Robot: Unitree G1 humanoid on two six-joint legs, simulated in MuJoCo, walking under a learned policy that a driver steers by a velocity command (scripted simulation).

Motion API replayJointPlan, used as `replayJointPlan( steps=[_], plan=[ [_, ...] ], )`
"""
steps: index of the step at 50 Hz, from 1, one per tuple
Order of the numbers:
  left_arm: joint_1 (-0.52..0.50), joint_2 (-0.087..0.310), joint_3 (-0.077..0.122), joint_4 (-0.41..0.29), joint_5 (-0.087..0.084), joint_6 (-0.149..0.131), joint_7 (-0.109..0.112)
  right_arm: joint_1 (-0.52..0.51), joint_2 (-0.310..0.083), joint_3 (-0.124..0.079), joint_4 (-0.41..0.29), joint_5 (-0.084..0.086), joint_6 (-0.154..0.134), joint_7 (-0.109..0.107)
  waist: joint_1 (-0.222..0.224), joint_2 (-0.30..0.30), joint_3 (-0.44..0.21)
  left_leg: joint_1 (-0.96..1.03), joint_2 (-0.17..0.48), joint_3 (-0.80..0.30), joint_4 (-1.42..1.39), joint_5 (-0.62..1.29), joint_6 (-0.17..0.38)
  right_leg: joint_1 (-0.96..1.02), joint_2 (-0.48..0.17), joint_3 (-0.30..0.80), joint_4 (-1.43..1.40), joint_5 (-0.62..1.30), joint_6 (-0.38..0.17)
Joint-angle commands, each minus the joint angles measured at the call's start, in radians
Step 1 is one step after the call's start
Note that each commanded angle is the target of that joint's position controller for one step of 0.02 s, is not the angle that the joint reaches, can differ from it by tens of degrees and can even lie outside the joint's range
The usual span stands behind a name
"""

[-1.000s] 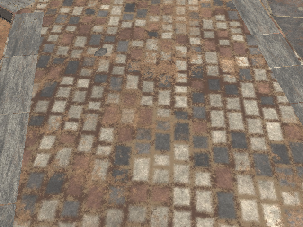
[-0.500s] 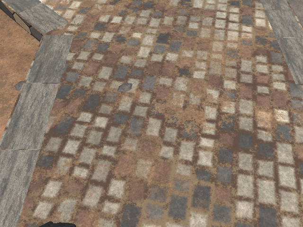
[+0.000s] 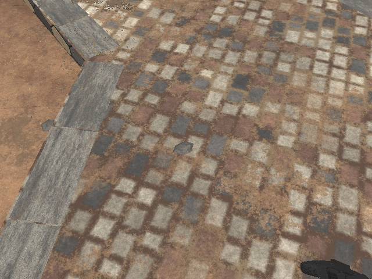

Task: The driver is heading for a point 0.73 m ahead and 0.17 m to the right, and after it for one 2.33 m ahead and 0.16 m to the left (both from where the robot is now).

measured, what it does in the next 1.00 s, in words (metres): walks ahead, turning right: right foot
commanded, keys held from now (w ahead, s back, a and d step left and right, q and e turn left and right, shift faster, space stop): w+e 0.48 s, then e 0.26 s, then no key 0.02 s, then q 0.24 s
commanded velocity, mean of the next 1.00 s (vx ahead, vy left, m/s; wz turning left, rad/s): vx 0.35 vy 0.00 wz -0.40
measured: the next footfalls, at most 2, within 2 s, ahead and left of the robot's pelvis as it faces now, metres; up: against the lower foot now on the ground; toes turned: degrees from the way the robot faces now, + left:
right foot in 0.54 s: +0.38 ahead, -0.14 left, +0.00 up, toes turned -23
left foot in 1.08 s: +0.49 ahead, +0.00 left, +0.00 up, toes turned -22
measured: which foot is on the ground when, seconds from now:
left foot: down 0.00-0.56, up 0.58-1.00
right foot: down 0.00-0.00, up 0.02-0.52, down 0.54-1.00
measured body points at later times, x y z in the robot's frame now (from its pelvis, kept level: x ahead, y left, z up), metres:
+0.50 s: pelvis +0.24 -0.02 +0.00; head +0.27 -0.03 +0.45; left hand +0.49 +0.14 -0.10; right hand +0.13 -0.25 -0.14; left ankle +0.11 +0.09 -0.73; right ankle +0.34 -0.14 -0.71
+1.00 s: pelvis +0.39 -0.08 +0.01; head +0.40 -0.10 +0.46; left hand +0.57 +0.12 -0.11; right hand +0.36 -0.34 -0.13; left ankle +0.49 +0.01 -0.70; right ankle +0.35 -0.13 -0.73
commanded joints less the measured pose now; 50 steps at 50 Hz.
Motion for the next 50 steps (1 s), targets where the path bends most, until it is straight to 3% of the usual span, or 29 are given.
replayJointPlan(
  steps=[1,2,3,4,6,10,16,21,24,25,26,27,28,29,30,31,32,33,35,37,39,45,48,50],
  plan=[
    [0.077,0.014,-0.001,-0.101,-0.040,-0.008,0.004,0.445,-0.309,-0.096,0.059,-0.028,-0.009,-0.033,-0.178,0.257,-0.356,0.785,0.460,-0.617,-0.158,-0.181,0.184,-0.583,0.010,-0.029,0.713,-0.072,-0.042],
    [0.022,0.147,0.033,-0.077,-0.008,0.008,0.016,0.399,-0.234,-0.087,0.047,0.005,0.004,-0.028,-0.182,0.094,-0.282,0.669,0.433,-0.660,-0.214,-0.288,0.177,-0.654,-0.028,0.052,0.803,-0.081,-0.055],
    [-0.039,0.144,0.042,-0.089,-0.005,0.010,0.010,0.306,-0.168,-0.068,0.037,0.013,0.004,-0.026,-0.143,0.059,-0.136,0.533,0.383,-0.506,-0.250,-0.281,0.148,-0.664,-0.071,0.073,0.796,0.011,-0.059],
    [-0.072,0.117,0.038,-0.093,-0.005,0.012,0.002,0.255,-0.126,-0.059,0.034,0.014,-0.003,-0.023,-0.122,0.056,-0.068,0.429,0.338,-0.390,-0.290,-0.186,0.124,-0.641,-0.102,0.066,0.764,0.072,-0.054],
    [-0.066,0.095,0.042,-0.086,0.016,0.037,-0.013,0.243,-0.093,-0.051,0.049,0.021,-0.018,-0.029,-0.080,0.087,-0.022,0.316,0.272,-0.229,-0.333,-0.074,0.074,-0.580,-0.131,0.057,0.725,0.120,-0.036],
    [-0.146,0.067,0.045,-0.119,0.022,0.066,-0.033,0.289,-0.108,-0.061,0.079,0.032,-0.048,-0.032,-0.062,0.063,-0.006,0.310,0.259,-0.091,-0.373,0.065,0.081,-0.643,-0.146,0.038,0.709,0.218,-0.010],
    [-0.352,0.045,0.032,-0.197,0.021,0.067,-0.053,0.360,-0.107,-0.063,0.119,0.025,-0.044,-0.034,-0.092,0.053,0.041,0.350,0.229,0.074,-0.371,0.174,0.071,-0.708,-0.141,-0.015,0.461,0.408,0.004],
    [-0.491,0.050,0.022,-0.259,0.029,0.063,-0.065,0.437,-0.140,-0.073,0.154,0.022,-0.030,-0.044,-0.130,0.052,0.063,0.474,0.270,0.147,-0.320,0.315,0.060,-0.669,-0.112,-0.101,0.275,0.371,-0.047],
    [-0.463,0.068,0.031,-0.263,0.033,0.064,-0.059,0.436,-0.171,-0.081,0.163,0.018,-0.011,-0.053,-0.101,0.077,0.026,0.543,0.279,0.198,-0.168,0.682,0.041,-0.563,-0.040,-0.156,0.228,0.229,-0.103],
    [-0.395,0.078,0.038,-0.245,0.036,0.060,-0.053,0.428,-0.187,-0.086,0.163,0.017,0.000,-0.056,-0.069,0.084,-0.007,0.550,0.276,0.211,-0.039,0.839,0.036,-0.490,0.001,-0.170,0.212,0.182,-0.124],
    [-0.281,0.095,0.050,-0.211,0.039,0.048,-0.045,0.423,-0.198,-0.090,0.159,0.021,0.011,-0.056,-0.027,0.075,-0.073,0.530,0.266,0.216,0.148,0.866,0.026,-0.370,0.042,-0.168,0.162,0.190,-0.146],
    [-0.131,0.132,0.070,-0.164,0.053,0.034,-0.029,0.407,-0.199,-0.089,0.146,0.032,0.015,-0.053,0.048,0.026,-0.163,0.398,0.238,0.230,0.409,0.659,-0.015,-0.145,0.029,-0.106,0.058,0.304,-0.181],
    [-0.093,0.256,0.100,-0.161,0.056,0.030,-0.014,0.443,-0.098,-0.068,0.095,0.042,0.010,-0.046,0.011,-0.145,-0.268,0.052,0.135,0.221,0.738,-0.097,-0.067,0.159,-0.258,0.244,0.091,0.544,-0.262],
    [-0.092,0.337,0.121,-0.191,0.017,0.043,-0.010,0.430,-0.126,-0.076,0.039,0.048,0.009,-0.040,0.005,-0.204,-0.387,-0.183,-0.042,0.053,0.998,-0.522,-0.110,0.297,-0.451,0.676,0.009,0.908,-0.428],
    [-0.109,0.302,0.114,-0.187,-0.004,0.053,-0.001,0.336,-0.142,-0.077,0.032,0.038,0.009,-0.042,0.009,-0.034,-0.303,-0.240,0.038,-0.064,0.984,-0.409,-0.104,0.227,-0.409,0.485,0.007,1.041,-0.393],
    [-0.173,0.245,0.100,-0.187,-0.012,0.053,0.006,0.308,-0.118,-0.067,0.023,0.046,0.002,-0.043,-0.018,-0.032,-0.182,-0.235,0.065,-0.060,0.917,-0.326,-0.101,0.088,-0.369,0.366,-0.004,1.084,-0.357],
    [-0.230,0.191,0.086,-0.193,-0.013,0.055,0.009,0.312,-0.116,-0.069,0.038,0.036,0.004,-0.046,-0.062,0.008,-0.100,-0.199,0.091,-0.065,0.825,-0.293,-0.101,-0.030,-0.296,0.285,-0.035,1.036,-0.293],
    [-0.261,0.161,0.076,-0.197,-0.021,0.056,0.014,0.316,-0.123,-0.072,0.035,0.014,0.020,-0.045,-0.091,-0.002,-0.069,-0.155,0.099,-0.070,0.768,-0.278,-0.110,-0.115,-0.248,0.243,-0.056,1.017,-0.264],
    [-0.269,0.157,0.069,-0.204,-0.014,0.048,0.009,0.350,-0.112,-0.073,0.035,0.001,0.056,-0.040,-0.121,-0.013,-0.101,-0.083,0.084,-0.067,0.704,-0.258,-0.125,-0.179,-0.209,0.204,-0.062,1.063,-0.240],
    [-0.248,0.193,0.079,-0.202,-0.005,0.039,0.004,0.348,-0.097,-0.069,0.025,0.008,0.073,-0.039,-0.127,-0.020,-0.131,-0.080,0.071,-0.060,0.651,-0.226,-0.133,-0.193,-0.189,0.191,-0.056,1.101,-0.232],
    [-0.234,0.186,0.074,-0.203,-0.001,0.039,0.006,0.333,-0.096,-0.068,0.021,0.012,0.080,-0.040,-0.119,-0.043,-0.145,-0.096,0.069,-0.055,0.599,-0.178,-0.131,-0.182,-0.185,0.175,-0.064,1.080,-0.215],
    [-0.199,0.114,0.031,-0.164,0.016,0.039,0.018,0.240,-0.084,-0.054,0.027,0.026,0.093,-0.038,-0.075,-0.087,-0.110,-0.017,0.077,-0.061,0.339,-0.076,-0.093,-0.155,-0.200,0.128,-0.119,0.910,-0.148],
    [-0.215,0.127,0.023,-0.149,0.029,0.042,0.026,0.226,-0.095,-0.053,0.039,0.032,0.097,-0.040,-0.066,-0.093,-0.081,0.070,0.041,-0.057,0.237,-0.132,-0.072,-0.161,-0.225,0.112,-0.104,0.849,-0.153],
    [-0.216,0.163,0.033,-0.141,0.022,0.054,0.035,0.218,-0.115,-0.059,0.031,0.030,0.095,-0.041,-0.061,-0.098,-0.054,0.065,0.016,-0.046,0.198,-0.226,-0.053,-0.130,-0.256,0.135,-0.061,0.831,-0.173]
  ],
)
Keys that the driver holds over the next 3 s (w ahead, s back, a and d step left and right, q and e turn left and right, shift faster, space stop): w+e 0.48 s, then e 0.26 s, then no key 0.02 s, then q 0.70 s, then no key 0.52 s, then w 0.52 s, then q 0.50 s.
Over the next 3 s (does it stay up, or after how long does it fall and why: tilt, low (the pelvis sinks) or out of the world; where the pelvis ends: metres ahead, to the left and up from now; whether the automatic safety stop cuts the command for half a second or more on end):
stays up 0.65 -0.14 0.01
